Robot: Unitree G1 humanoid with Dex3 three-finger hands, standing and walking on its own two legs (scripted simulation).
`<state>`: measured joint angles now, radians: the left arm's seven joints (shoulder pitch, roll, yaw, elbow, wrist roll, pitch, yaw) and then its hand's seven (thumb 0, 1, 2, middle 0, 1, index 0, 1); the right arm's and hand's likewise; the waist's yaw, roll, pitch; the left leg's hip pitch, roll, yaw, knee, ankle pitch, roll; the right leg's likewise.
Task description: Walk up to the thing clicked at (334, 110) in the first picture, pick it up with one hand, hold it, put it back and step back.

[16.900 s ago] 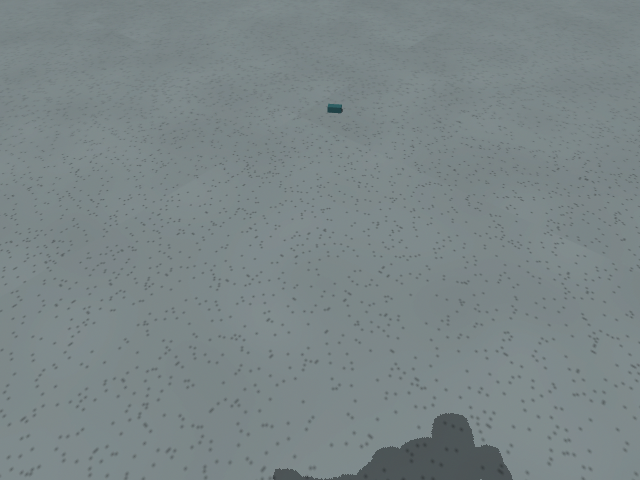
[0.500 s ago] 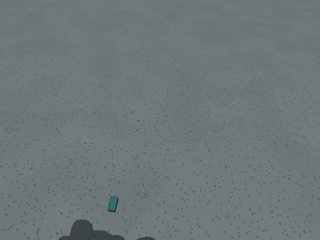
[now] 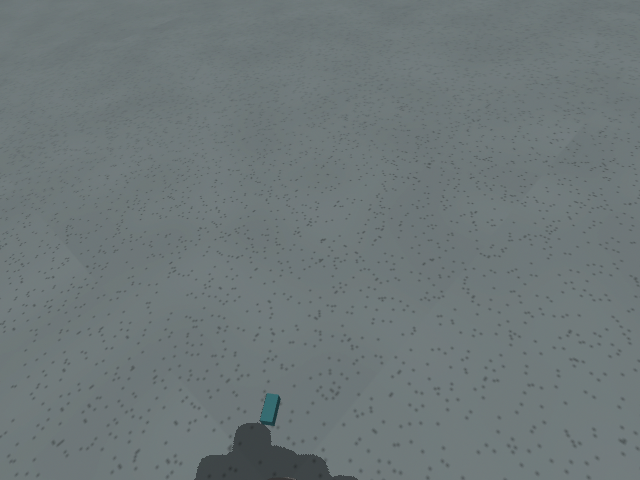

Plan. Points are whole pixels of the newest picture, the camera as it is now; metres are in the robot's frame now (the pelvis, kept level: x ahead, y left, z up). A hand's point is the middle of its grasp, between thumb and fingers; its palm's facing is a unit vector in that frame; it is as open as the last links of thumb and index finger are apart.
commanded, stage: walk up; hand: left
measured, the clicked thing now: (270, 409) +0.48 +0.26 -0.75
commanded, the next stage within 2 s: stand in 0.12 s
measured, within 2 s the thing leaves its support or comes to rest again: neither
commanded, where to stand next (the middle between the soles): +0.10 +0.03 m, yaw -1 degrees
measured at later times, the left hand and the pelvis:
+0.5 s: hand out of the picture +0.15 +0.24 -0.14, palm faces -0.04 -0.94 -0.33, open 7.4 cm; pelvis +0.04 +0.00 +0.00, yaw +0 degrees
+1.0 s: hand out of the picture +0.10 +0.24 -0.15, palm faces -0.04 -0.94 -0.33, open 7.4 cm; pelvis +0.03 -0.01 +0.01, yaw +0 degrees
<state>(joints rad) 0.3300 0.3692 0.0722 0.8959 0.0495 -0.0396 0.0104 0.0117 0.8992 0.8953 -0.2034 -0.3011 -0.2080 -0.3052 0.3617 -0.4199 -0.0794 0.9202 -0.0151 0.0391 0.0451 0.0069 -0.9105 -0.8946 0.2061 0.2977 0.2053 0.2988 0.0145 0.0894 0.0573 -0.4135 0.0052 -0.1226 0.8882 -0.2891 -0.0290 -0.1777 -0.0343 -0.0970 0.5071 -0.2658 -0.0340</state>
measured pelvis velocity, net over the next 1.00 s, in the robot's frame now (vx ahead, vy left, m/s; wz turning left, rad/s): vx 0.03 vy -0.01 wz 0.00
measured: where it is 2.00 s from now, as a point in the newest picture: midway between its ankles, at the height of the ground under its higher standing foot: outside the picture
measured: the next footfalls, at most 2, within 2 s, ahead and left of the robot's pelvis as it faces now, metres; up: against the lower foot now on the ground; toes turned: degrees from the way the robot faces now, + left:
left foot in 0.10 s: +0.07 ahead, +0.15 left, +0.00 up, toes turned +0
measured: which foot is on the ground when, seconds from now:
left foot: up 0.00-0.08, down 0.10-1.00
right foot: down 0.00-1.00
